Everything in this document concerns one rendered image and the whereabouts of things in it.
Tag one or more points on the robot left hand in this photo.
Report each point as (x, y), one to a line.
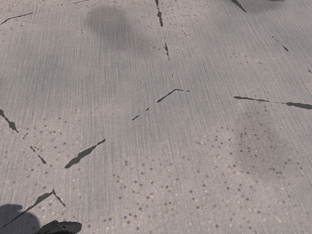
(63, 227)

